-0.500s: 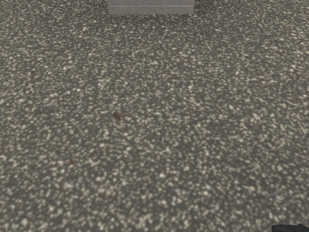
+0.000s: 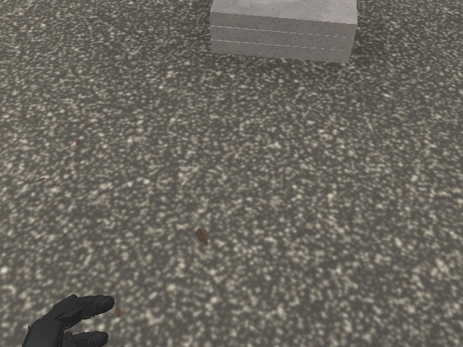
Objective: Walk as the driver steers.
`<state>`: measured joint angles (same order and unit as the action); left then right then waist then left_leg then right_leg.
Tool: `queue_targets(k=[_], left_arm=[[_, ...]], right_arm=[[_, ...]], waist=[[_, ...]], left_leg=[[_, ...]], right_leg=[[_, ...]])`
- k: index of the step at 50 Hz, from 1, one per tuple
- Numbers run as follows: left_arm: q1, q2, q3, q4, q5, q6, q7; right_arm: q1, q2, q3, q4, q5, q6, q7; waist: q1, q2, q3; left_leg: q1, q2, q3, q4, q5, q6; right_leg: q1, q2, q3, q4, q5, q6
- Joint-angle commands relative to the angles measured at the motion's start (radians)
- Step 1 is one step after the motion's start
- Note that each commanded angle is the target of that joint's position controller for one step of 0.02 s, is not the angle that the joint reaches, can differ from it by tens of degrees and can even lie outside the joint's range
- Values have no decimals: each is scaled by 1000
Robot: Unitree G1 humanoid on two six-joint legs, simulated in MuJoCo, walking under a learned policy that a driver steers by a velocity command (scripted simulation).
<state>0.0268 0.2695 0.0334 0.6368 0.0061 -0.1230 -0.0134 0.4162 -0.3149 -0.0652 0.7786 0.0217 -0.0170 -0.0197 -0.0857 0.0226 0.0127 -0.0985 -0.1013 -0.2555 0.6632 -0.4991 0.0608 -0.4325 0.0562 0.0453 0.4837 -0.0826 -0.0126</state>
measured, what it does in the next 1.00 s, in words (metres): walks ahead: left foot, then right foot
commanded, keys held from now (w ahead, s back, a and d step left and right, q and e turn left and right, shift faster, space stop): w+q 0.06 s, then q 0.12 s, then no key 0.82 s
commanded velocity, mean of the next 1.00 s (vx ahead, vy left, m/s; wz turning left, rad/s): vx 0.15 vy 0.00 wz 0.23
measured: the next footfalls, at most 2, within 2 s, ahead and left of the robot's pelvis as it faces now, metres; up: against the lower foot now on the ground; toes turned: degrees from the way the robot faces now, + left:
left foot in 0.42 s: +0.29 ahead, +0.15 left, +0.00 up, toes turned +11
right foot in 0.72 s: +0.29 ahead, -0.10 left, +0.00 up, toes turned +12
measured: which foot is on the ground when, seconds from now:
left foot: up 0.00-0.40, down 0.42-1.00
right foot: down 0.00-0.42, up 0.44-0.70, down 0.72-1.00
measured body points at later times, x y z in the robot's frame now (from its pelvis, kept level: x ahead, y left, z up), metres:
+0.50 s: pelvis +0.18 +0.03 +0.00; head +0.23 +0.05 +0.45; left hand +0.20 +0.33 -0.13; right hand +0.44 -0.16 -0.07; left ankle +0.25 +0.14 -0.73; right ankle +0.11 -0.12 -0.68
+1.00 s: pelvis +0.24 +0.02 +0.01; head +0.25 +0.01 +0.46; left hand +0.27 +0.28 -0.12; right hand +0.40 -0.22 -0.12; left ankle +0.25 +0.14 -0.73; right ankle +0.25 -0.11 -0.73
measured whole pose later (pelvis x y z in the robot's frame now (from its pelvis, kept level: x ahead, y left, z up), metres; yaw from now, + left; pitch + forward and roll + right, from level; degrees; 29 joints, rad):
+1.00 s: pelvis +0.24 +0.02 +0.01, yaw +13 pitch -1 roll +0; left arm 0.21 0.23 0.01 0.93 0.01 -0.02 0.02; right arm 0.19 -0.24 -0.04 0.86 -0.01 0.01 -0.02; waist 0.00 0.00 0.03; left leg -0.27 -0.01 -0.02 0.50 -0.20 -0.01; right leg -0.18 -0.02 0.00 0.52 -0.31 0.01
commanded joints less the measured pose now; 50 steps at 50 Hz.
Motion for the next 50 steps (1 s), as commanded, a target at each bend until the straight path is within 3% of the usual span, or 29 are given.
queue_targets(k=[1, 2, 3, 4, 5, 8, 10, 13, 17, 19, 20, 21, 22, 23, 24, 25, 26, 27, 29, 33, 35, 36, 37, 38, 39, 40, 44, 50], left_arm=[[302, 180, 72, 4, -12, 11, 4], [264, 132, 60, 0, -13, 15, 8], [223, 123, 54, 2, -5, 18, 7], [190, 105, 48, 10, 2, 20, 7], [170, 99, 44, 15, 11, 19, 9], [140, 118, 53, 42, 3, 14, 9], [136, 152, 63, 60, -1, 23, 15], [133, 170, 64, 85, -10, 44, 23], [173, 203, 68, 130, -33, 58, 21], [160, 211, 69, 142, -47, 64, 21], [177, 193, 62, 152, -44, 63, 20], [222, 159, 47, 152, -18, 57, 19], [320, 85, 11, 139, 23, 51, 6], [330, 109, 9, 171, 6, 67, -4], [256, 161, 25, 158, -22, 85, -5], [214, 150, 25, 151, -28, 100, 4], [200, 150, 28, 157, -19, 115, 17], [213, 153, 31, 162, -13, 130, 27], [256, 125, 26, 186, -10, 146, 39], [236, 98, 19, 200, -2, 151, 41], [245, 83, 15, 210, 11, 147, 34], [233, 91, 13, 203, 25, 144, 31], [214, 140, 19, 187, 27, 142, 34], [173, 173, 30, 203, 14, 139, 35], [140, 124, 17, 191, 18, 129, 33], [132, 102, 9, 199, 24, 119, 33], [171, 103, 4, 231, 7, 89, 35], [198, 95, -1, 270, 2, 95, 39]], right_arm=[[75, -108, -5, -94, 20, -24, 0], [-31, -150, -19, -105, 14, -20, 1], [-78, -138, -20, -113, 4, -16, 0], [-116, -126, -24, -127, -5, -15, 2], [-109, -109, -26, -132, -2, -10, 7], [-114, -57, -18, -156, -4, 11, 9], [-145, -34, -8, -177, -10, 14, 13], [-204, -18, 3, -191, -14, 4, 32], [-283, -47, -5, -224, -19, -4, 53], [-249, -69, -16, -219, -25, -6, 54], [-197, -99, -31, -202, -30, -7, 45], [-147, -174, -49, -201, -37, -4, 30], [-142, -215, -42, -226, -64, 6, 16], [-141, -96, -7, -219, -51, 6, 19], [-179, -65, 4, -212, -38, 4, 31], [-225, -65, 5, -198, -31, 0, 37], [-265, -76, 2, -193, -29, 0, 38], [-303, -97, -5, -189, -32, 3, 36], [-345, -95, -9, -182, -45, 9, 31], [-362, -64, -1, -147, -43, 10, 22], [-366, -41, 8, -124, -35, 14, 20], [-329, -15, 17, -100, -37, 12, 22], [-300, -13, 19, -86, -47, 11, 24], [-280, -8, 14, -86, -45, 14, 21], [-314, -27, 12, -79, -49, 16, 15], [-317, -28, 7, -76, -45, 16, 10], [-285, -28, 2, -26, -42, 18, 0], [-267, -24, -1, 45, -31, 14, -3]], waist=[[137, -235, -250], [160, -143, -123], [143, -77, -54], [128, -71, 6], [102, -100, 15], [73, -128, 6], [77, -123, -16], [96, -103, -47], [110, -99, -59], [73, -97, -73], [48, -68, -105], [40, 27, -170], [79, 235, -292], [53, 166, -430], [45, 101, -323], [60, 74, -232], [72, 51, -174], [99, 73, -144], [123, 103, -129], [110, 111, -129], [130, 96, -108], [124, 69, -82], [95, -2, -37], [51, -139, 6], [70, -140, 29], [63, -148, 27], [80, -83, 6], [95, -28, -24]], left_leg=[[-637, 80, 46, 564, -70, -34], [-656, 108, 73, 583, 27, -44], [-629, 140, 102, 570, 97, -55], [-613, 159, 108, 536, 133, -67], [-562, 176, 117, 519, 144, -76], [-531, 181, 173, 430, 149, -112], [-517, 188, 192, 323, 233, -121], [-407, 163, 226, 124, 413, -102], [-344, 133, 229, -49, 426, -58], [-254, 109, 245, -157, 443, -21], [-135, 85, 257, -226, 533, 7], [34, 189, 156, -219, 936, 52], [331, 471, -168, -146, 1340, 249], [294, 518, -229, -179, 1183, 316], [208, 442, -149, -213, 1049, 274], [135, 394, -94, -238, 929, 226], [49, 372, -67, -272, 822, 198], [-53, 344, -29, -305, 738, 180], [-161, 309, 21, -341, 644, 175], [-214, 287, 48, -358, 391, 153], [-272, 251, 65, -355, 165, 101], [-304, 218, 78, -351, 57, 46], [-317, 170, 113, -305, -3, -4], [-224, 112, 189, -284, 80, -43], [-138, 108, 194, -238, 164, -57], [-97, 110, 199, -218, 217, -52], [-98, 126, 182, -224, 318, -32], [-74, 130, 188, -215, 460, -42]], right_leg=[[748, -460, 703, -173, -423, -222], [625, -412, 544, -190, -377, -182], [513, -371, 427, -213, -244, -166], [426, -339, 336, -229, -68, -167], [363, -316, 251, -236, 94, -160], [301, -298, 79, -238, 468, -186], [302, -299, 18, -246, 533, -200], [288, -266, -72, -243, 531, -186], [364, -293, -67, -170, 480, -163], [371, -288, -65, -70, 470, -132], [344, -248, -86, 33, 454, -101], [249, -184, -135, 193, 271, -39], [-46, -71, -141, 505, -448, 43], [-26, -94, 18, 599, -642, 60], [-55, -116, 28, 621, -614, 69], [-92, -130, 16, 589, -584, 72], [-81, -140, 18, 540, -537, 81], [-12, -141, 10, 487, -486, 92], [95, -117, -18, 401, -414, 104], [212, -109, -31, 204, -240, 81], [307, -94, -50, 48, -110, 51], [335, -119, -18, -16, -57, 29], [301, -190, 55, -69, -78, -5], [124, -189, 62, -100, -334, -41], [41, -168, 61, -147, -437, -33], [17, -167, 60, -164, -436, -16], [105, -142, 27, -114, -255, 9], [178, -124, 5, -85, -105, 0]])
